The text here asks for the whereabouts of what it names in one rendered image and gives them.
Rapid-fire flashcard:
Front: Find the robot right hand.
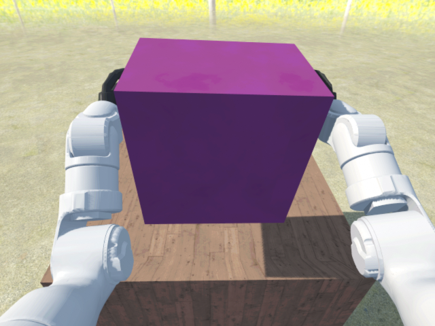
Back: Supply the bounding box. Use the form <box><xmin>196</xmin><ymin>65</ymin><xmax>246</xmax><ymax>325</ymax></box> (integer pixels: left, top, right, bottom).
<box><xmin>315</xmin><ymin>70</ymin><xmax>336</xmax><ymax>99</ymax></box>

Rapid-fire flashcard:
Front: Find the robot right forearm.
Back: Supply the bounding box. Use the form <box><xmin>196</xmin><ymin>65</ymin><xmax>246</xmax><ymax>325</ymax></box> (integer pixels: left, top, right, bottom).
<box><xmin>318</xmin><ymin>99</ymin><xmax>435</xmax><ymax>232</ymax></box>

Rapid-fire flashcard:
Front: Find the robot left hand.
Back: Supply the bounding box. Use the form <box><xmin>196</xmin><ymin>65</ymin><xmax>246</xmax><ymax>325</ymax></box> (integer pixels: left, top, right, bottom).
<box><xmin>99</xmin><ymin>68</ymin><xmax>124</xmax><ymax>105</ymax></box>

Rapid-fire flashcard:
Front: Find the robot left forearm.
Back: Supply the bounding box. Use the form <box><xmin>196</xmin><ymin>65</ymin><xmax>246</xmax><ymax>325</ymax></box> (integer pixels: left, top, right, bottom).
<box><xmin>50</xmin><ymin>101</ymin><xmax>123</xmax><ymax>279</ymax></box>

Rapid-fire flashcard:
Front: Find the carton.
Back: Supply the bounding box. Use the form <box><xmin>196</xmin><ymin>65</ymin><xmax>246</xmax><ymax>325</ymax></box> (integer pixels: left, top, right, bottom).
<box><xmin>114</xmin><ymin>38</ymin><xmax>334</xmax><ymax>224</ymax></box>

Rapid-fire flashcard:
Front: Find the robot right upper arm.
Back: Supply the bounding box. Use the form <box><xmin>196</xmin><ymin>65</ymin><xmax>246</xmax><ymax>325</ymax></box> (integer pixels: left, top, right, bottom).
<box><xmin>351</xmin><ymin>211</ymin><xmax>435</xmax><ymax>326</ymax></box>

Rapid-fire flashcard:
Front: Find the robot left upper arm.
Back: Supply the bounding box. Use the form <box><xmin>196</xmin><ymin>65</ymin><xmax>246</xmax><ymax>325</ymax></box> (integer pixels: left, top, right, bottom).
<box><xmin>0</xmin><ymin>224</ymin><xmax>134</xmax><ymax>326</ymax></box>

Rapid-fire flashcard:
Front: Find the pedestal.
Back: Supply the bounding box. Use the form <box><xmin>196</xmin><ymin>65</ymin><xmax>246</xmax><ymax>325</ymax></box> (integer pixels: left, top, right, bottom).
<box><xmin>40</xmin><ymin>130</ymin><xmax>376</xmax><ymax>326</ymax></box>

